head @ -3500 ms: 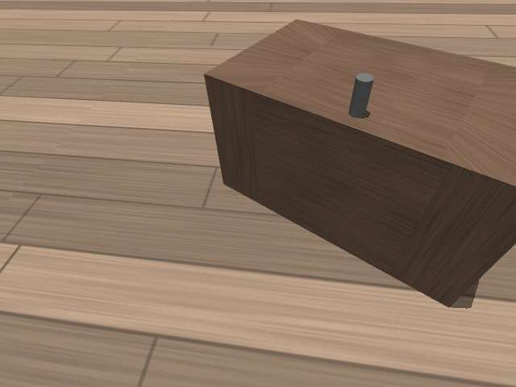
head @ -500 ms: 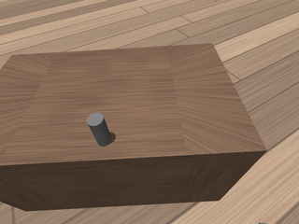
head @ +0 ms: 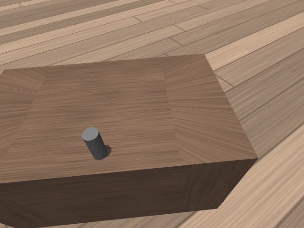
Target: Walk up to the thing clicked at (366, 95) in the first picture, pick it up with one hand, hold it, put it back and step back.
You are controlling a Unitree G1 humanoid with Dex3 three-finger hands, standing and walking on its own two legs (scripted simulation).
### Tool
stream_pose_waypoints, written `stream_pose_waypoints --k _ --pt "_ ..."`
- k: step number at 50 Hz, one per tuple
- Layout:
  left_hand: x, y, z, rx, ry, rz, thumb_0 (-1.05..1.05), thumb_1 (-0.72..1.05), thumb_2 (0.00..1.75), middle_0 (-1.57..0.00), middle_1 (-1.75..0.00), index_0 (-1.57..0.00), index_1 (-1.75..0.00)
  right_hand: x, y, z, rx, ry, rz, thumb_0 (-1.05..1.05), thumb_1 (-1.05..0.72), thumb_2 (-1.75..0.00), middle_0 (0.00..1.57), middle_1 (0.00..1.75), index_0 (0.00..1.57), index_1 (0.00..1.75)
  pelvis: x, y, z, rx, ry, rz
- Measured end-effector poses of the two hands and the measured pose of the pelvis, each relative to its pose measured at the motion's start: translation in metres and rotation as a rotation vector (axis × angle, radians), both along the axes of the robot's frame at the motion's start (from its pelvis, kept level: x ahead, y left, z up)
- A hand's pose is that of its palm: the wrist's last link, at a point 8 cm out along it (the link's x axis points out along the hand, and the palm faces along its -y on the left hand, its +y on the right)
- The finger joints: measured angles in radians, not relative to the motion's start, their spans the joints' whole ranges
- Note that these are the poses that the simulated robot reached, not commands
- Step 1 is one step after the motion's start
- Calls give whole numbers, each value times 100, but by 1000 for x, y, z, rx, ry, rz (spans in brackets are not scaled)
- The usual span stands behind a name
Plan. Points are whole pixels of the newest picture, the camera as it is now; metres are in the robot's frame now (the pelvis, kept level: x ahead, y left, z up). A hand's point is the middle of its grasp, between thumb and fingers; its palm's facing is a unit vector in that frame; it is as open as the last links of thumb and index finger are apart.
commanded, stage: walk up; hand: left
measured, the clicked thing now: (95, 144) +0.41 +0.22 -0.07
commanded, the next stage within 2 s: stand in 0.50 s
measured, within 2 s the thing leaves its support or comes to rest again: neither
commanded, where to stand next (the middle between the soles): +0.04 -0.01 m, yaw +4 degrees
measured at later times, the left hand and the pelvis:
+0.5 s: hand out of the picture +0.09 +0.26 -0.16, palm faces -0.01 -0.95 -0.31, open 7.4 cm; pelvis +0.01 +0.02 +0.00, yaw +0 degrees
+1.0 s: hand out of the picture +0.09 +0.28 -0.15, palm faces -0.01 -0.94 -0.34, open 7.4 cm; pelvis +0.02 +0.02 +0.00, yaw +1 degrees
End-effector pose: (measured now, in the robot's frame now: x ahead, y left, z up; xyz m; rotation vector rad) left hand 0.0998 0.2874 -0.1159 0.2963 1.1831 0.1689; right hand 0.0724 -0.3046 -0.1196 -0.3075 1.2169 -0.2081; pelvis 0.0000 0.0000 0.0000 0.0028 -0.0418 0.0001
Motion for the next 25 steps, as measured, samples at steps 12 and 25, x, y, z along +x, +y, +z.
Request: stream_pose_waypoints --k 12,25 --pt "-11 13 -4 -1 48 27 0 90 90 -21 -30 -20 -30 4 13 2 3 14 -2 1 -91 -90 20 30 21 30 5 8 2 -3 7 0" --pt "-16 22 -5 0 67 36 0 90 90 -20 -30 -20 -30 22 25 5 9 -15 6 1 -91 -90 20 30 21 30 10 16 3 -2 8 1"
